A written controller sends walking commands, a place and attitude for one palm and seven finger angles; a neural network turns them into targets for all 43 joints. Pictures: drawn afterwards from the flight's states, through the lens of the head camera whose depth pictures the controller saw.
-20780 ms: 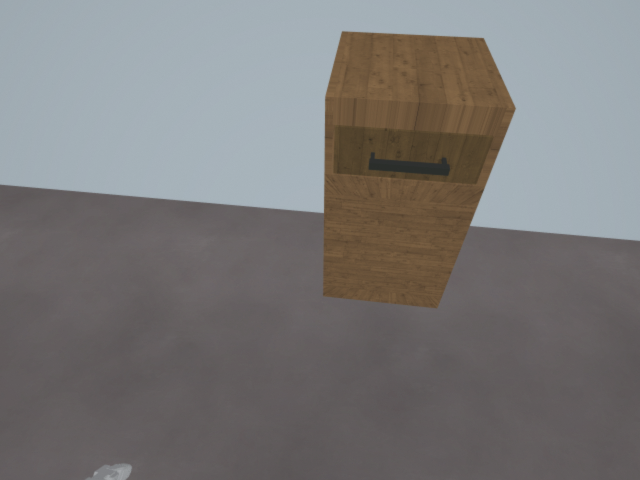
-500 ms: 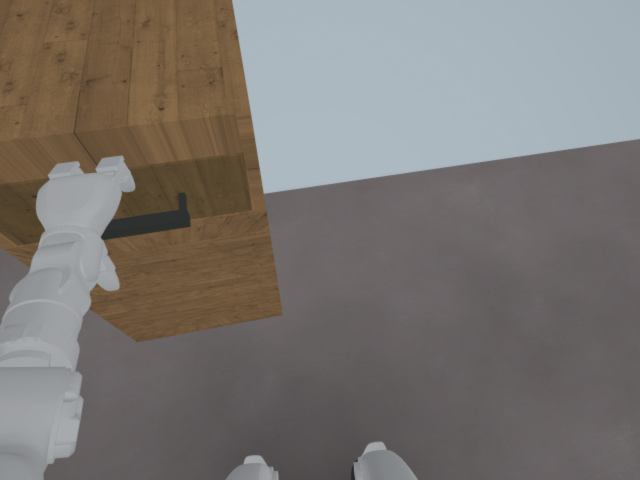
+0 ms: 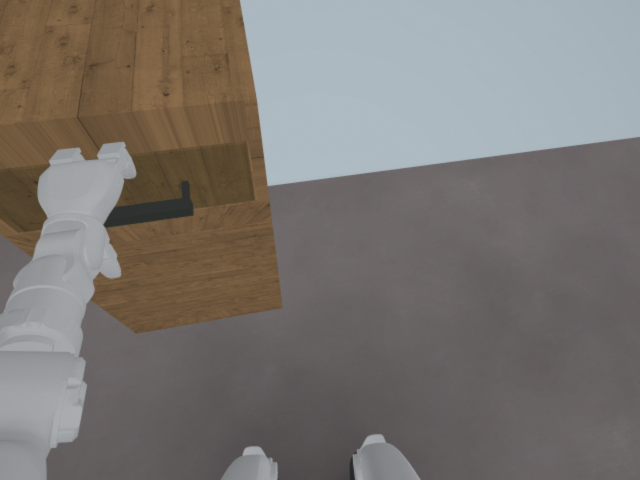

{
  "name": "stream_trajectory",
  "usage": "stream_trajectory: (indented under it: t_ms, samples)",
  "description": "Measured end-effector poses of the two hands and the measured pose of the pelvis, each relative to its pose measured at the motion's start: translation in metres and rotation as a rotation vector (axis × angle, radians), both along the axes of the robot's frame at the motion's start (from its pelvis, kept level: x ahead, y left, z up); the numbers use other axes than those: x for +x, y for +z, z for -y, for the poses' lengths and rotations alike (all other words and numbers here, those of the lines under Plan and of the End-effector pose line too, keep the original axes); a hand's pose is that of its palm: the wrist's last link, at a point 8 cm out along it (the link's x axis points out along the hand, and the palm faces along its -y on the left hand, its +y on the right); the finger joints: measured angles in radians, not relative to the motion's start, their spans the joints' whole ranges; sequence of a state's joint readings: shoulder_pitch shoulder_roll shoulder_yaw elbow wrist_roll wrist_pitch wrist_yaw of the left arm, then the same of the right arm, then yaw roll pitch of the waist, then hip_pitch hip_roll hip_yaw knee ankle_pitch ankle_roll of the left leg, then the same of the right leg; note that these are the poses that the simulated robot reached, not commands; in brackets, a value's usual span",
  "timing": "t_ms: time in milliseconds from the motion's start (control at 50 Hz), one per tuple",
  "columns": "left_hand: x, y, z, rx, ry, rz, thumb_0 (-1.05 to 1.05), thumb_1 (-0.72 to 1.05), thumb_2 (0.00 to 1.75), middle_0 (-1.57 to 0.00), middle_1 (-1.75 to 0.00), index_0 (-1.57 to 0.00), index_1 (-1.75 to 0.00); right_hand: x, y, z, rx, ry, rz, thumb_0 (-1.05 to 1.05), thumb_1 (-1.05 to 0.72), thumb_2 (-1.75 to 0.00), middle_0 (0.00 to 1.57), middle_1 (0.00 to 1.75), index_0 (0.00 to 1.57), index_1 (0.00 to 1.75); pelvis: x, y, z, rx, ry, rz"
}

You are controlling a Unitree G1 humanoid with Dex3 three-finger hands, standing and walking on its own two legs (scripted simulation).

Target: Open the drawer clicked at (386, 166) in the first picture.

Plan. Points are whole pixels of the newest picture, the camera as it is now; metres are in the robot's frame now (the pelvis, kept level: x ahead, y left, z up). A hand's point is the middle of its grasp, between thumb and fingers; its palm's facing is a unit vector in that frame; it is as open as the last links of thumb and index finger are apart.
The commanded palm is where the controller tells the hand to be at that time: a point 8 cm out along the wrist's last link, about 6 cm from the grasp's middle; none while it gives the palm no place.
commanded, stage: lower the fingers behind the handle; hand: left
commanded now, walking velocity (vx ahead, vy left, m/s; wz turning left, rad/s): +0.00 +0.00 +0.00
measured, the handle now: (123, 205) +0.51 +0.28 -0.05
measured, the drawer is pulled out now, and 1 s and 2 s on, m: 0.00 0.00 0.00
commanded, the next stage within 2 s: close the thumb around the handle in 1.46 s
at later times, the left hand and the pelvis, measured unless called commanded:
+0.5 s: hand (127, 233) +0.46 +0.26 -0.05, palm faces -0.12 -0.03 -0.99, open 13.8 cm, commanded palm +0.46 +0.27 +0.01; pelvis -0.01 -0.01 -0.03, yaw +0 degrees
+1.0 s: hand (127, 237) +0.46 +0.26 -0.06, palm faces -0.11 -0.01 -0.99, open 13.9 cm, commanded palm +0.45 +0.27 -0.02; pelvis -0.02 -0.01 -0.04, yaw -1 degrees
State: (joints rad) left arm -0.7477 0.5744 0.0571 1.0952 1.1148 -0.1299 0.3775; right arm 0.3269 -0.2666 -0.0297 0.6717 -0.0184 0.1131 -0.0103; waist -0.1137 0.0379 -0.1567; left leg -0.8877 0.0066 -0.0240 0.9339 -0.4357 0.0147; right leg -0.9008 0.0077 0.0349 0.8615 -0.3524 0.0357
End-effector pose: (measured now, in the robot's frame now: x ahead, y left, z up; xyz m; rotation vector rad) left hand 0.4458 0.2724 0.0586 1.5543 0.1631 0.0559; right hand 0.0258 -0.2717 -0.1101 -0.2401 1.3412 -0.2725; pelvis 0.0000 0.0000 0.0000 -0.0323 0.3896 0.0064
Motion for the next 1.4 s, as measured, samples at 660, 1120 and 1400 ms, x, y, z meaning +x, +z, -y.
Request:
stream_trajectory:
  t_ms: [660,1120,1400]
  samples:
    - [0.0,-0.058,0.014,-0.003,-0.045,0.067,0.0,-0.48,0.3,-0.37,-1.22,-0.32,-1.21,-0.027,-0.039,0.007,-0.01,0.007,-0.09,0.0,-0.9,-0.9,0.2,0.3,0.2,0.3,-0.01,-0.037,0.006,-0.01,0.002,-0.101]
    - [-0.002,-0.075,-0.005,0.03,-0.005,-0.018,0.0,-0.49,0.3,-0.31,-1.2,-0.3,-1.21,-0.019,-0.049,0.019,-0.048,0.039,-0.027,0.0,-0.9,-0.9,0.21,0.3,0.2,0.3,-0.023,-0.054,0.009,-0.006,-0.004,-0.124]
    - [-0.001,-0.077,-0.002,0.013,0.05,0.044,0.0,-0.48,0.3,-0.34,-1.22,-0.34,-1.26,-0.019,-0.061,-0.002,0.01,0.045,-0.062,0.0,-0.91,-0.9,0.2,0.3,0.2,0.3,-0.023,-0.056,0.004,-0.018,0.013,-0.126]
